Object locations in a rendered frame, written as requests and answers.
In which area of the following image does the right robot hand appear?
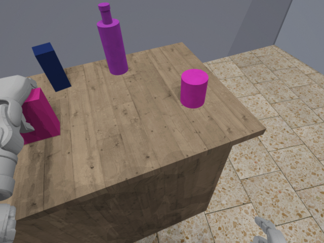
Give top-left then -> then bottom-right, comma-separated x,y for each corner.
250,217 -> 287,243

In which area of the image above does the left robot forearm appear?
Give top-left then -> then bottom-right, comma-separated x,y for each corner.
0,97 -> 24,201

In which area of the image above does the table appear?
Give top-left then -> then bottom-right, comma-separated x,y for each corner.
0,42 -> 266,243

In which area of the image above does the sponge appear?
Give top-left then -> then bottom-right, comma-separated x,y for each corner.
20,88 -> 60,145

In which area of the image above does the robot left upper arm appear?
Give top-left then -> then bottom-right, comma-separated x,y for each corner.
0,204 -> 16,243

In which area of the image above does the left robot hand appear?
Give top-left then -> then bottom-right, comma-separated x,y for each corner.
0,75 -> 38,133

